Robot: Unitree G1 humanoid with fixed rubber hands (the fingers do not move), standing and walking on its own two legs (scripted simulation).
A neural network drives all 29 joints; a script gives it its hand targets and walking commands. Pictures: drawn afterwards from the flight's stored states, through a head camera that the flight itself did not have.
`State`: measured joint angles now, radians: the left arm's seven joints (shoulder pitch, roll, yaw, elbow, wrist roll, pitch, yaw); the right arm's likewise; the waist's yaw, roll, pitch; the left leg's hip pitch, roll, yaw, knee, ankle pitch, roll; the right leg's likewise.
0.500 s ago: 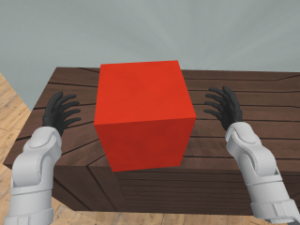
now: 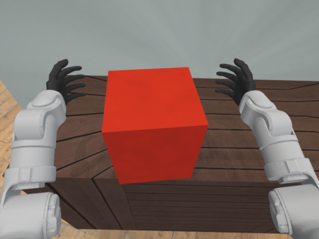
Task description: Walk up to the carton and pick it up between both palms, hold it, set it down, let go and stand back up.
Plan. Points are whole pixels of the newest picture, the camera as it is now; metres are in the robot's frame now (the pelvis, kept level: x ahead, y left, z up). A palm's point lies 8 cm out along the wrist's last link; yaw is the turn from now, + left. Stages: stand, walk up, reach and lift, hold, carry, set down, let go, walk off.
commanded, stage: reach and lift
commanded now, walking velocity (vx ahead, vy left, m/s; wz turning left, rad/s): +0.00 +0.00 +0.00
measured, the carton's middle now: (152, 128) +0.40 +0.02 +0.05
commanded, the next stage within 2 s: none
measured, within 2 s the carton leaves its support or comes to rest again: neither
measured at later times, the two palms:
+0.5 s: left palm (64, 116) +0.39 +0.24 +0.11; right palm (222, 108) +0.42 -0.17 +0.11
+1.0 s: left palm (78, 125) +0.40 +0.22 +0.07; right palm (213, 116) +0.42 -0.15 +0.07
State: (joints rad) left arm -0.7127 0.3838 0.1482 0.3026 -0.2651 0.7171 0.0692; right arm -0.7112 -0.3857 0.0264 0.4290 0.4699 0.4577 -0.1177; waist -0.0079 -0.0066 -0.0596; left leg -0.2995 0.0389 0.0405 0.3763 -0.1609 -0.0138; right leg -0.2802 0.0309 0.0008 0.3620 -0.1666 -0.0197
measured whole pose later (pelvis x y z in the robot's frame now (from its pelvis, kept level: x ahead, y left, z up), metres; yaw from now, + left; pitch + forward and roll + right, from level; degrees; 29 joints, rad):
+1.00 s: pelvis +0.01 +0.01 +0.00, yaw +1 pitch +11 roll -1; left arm -0.69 0.19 0.10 0.83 -0.13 0.10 0.07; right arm -0.70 -0.20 -0.02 0.86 0.26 0.03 -0.13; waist 0.04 0.02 -0.11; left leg -0.45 0.04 0.01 0.46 -0.19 -0.01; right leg -0.40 0.03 -0.03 0.38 -0.17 -0.01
